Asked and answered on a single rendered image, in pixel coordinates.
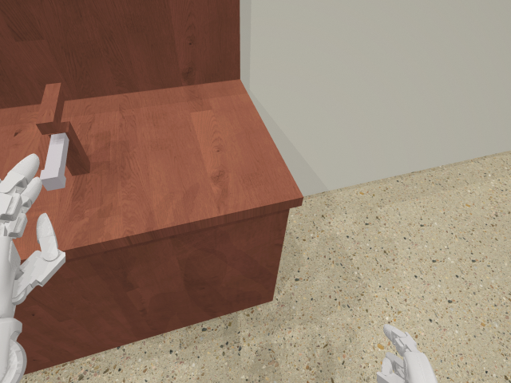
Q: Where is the robot left forearm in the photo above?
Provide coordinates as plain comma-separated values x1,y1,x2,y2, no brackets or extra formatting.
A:
0,318,27,383

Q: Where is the robot right hand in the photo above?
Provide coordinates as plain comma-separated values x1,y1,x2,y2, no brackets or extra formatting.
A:
377,324,438,383

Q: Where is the robot left hand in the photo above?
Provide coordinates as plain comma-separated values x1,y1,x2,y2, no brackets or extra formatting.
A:
0,154,65,318

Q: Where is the tap lever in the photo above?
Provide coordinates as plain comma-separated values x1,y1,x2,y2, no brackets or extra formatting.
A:
40,132,69,191

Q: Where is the counter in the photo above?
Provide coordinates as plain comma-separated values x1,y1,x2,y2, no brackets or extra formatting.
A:
0,0,303,375

